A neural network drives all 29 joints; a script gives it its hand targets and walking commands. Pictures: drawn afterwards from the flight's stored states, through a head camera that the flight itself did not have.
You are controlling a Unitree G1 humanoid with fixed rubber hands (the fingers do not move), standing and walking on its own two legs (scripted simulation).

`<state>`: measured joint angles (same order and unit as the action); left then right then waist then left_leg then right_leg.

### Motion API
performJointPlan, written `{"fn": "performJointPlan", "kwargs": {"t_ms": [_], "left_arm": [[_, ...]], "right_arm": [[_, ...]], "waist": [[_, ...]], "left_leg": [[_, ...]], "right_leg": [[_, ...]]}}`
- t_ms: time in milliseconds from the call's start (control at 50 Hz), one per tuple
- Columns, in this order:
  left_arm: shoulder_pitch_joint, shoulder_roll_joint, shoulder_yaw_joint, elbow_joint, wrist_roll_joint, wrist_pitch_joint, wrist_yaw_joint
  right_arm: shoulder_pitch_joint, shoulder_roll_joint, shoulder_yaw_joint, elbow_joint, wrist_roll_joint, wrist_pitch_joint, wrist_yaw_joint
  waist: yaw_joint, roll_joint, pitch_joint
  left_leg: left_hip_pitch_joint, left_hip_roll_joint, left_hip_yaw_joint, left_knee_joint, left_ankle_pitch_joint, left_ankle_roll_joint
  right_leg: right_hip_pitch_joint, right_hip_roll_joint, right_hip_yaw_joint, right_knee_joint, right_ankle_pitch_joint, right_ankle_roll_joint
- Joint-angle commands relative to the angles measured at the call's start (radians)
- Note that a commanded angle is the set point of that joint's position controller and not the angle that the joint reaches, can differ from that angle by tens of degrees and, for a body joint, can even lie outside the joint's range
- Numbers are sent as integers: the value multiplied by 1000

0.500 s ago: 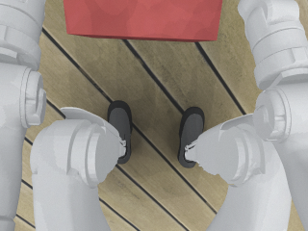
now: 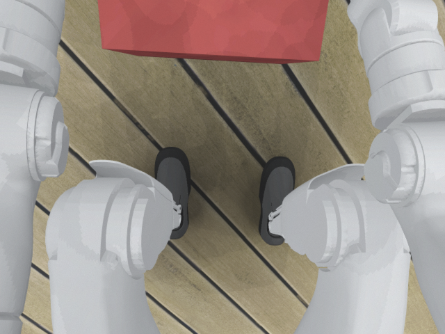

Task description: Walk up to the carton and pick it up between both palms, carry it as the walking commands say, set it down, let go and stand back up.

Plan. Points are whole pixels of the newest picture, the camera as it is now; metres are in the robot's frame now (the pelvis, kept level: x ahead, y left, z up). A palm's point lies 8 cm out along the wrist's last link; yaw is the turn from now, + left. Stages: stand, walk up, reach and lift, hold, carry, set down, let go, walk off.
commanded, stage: reach and lift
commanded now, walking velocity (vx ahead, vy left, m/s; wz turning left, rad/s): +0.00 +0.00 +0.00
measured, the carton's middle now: out of the picture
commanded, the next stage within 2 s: none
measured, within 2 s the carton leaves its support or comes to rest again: leaves its support in 0.42 s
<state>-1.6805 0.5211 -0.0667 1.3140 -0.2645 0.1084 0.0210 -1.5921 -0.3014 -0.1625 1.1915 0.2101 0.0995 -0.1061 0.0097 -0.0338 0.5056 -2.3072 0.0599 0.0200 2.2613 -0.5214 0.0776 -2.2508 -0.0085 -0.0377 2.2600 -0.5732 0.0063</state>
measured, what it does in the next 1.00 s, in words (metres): stands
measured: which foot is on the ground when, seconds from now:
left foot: down 0.00-1.00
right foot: down 0.00-1.00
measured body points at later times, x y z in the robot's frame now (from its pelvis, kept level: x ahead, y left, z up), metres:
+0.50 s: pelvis +0.01 -0.01 +0.01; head +0.37 +0.04 +0.25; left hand +0.57 +0.22 -0.17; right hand +0.58 -0.14 -0.16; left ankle +0.13 +0.11 -0.31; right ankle +0.12 -0.12 -0.31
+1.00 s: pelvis +0.01 -0.01 +0.04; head +0.36 +0.04 +0.31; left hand +0.58 +0.22 -0.10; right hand +0.57 -0.14 -0.10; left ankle +0.12 +0.11 -0.31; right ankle +0.12 -0.12 -0.31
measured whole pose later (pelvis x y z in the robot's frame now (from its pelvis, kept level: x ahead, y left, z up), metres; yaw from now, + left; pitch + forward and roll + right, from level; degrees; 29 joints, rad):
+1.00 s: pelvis +0.01 -0.01 +0.04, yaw +1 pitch +38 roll -3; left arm -1.49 0.42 0.11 1.04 -0.07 0.28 0.03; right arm -1.35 -0.20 -0.35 0.87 0.09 0.25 -0.16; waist 0.00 -0.04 0.25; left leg -2.29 0.02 -0.01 2.14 -0.52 0.04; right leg -2.22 0.02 -0.03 2.14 -0.59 0.02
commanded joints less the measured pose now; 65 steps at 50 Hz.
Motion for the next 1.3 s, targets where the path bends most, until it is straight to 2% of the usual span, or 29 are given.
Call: {"fn": "performJointPlan", "kwargs": {"t_ms": [0,220,400,480,540,680,820,980,1120,1280], "left_arm": [[-391,-852,-102,-266,-24,17,-267],[-368,-915,-117,-348,-23,41,-294],[-443,-926,-176,-510,-53,37,-254],[-447,-930,-176,-514,-47,42,-239],[-426,-947,-153,-472,-32,53,-243],[-374,-1005,-77,-390,22,83,-276],[-361,-1033,-54,-440,60,115,-285],[-348,-1051,-67,-535,85,140,-278],[-291,-1117,-91,-577,92,166,-273],[-210,-1162,-39,-544,161,191,-275]], "right_arm": [[-432,770,163,-222,25,16,221],[-440,850,198,-305,67,27,232],[-527,890,256,-445,121,28,215],[-558,888,264,-472,125,36,205],[-568,880,255,-462,106,46,199],[-541,888,195,-443,25,73,198],[-539,922,190,-499,-3,107,214],[-493,958,200,-539,-14,139,234],[-420,995,202,-583,-38,169,248],[-335,1007,153,-571,-107,199,274]], "waist": [[-17,73,-1110],[-1,87,-1201],[17,99,-1511],[25,108,-1548],[21,102,-1488],[-18,76,-1395],[-7,71,-1486],[9,90,-1607],[-15,119,-1699],[-35,131,-1623]], "left_leg": [[591,-96,-39,-156,251,-46],[659,-96,-31,-145,321,-41],[865,-103,-28,-146,467,-47],[885,-108,-19,-163,447,-48],[813,-113,-7,-184,375,-49],[687,-124,5,-227,273,-49],[724,-131,6,-255,292,-49],[820,-134,5,-276,364,-58],[903,-146,-5,-318,437,-66],[873,-157,-13,-399,388,-66]], "right_leg": [[449,100,-20,-130,252,-15],[461,105,-28,-119,294,-21],[505,116,-41,-127,381,-8],[505,120,-45,-152,357,-1],[510,119,-41,-177,309,-2],[528,119,-39,-229,253,-6],[545,124,-42,-254,265,-1],[542,130,-45,-274,302,4],[523,134,-51,-316,335,0],[444,133,-51,-395,284,-6]]}}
